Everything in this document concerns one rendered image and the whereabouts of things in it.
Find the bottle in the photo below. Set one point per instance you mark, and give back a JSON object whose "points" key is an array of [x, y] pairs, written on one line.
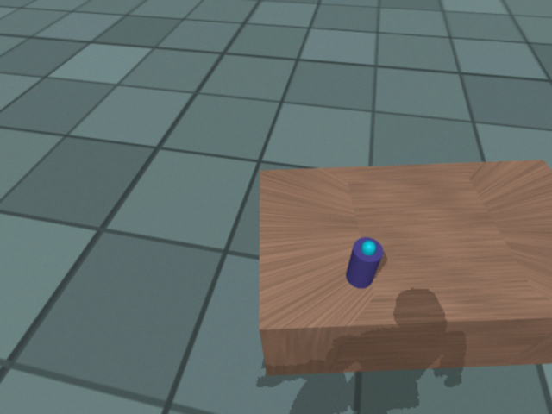
{"points": [[364, 262]]}

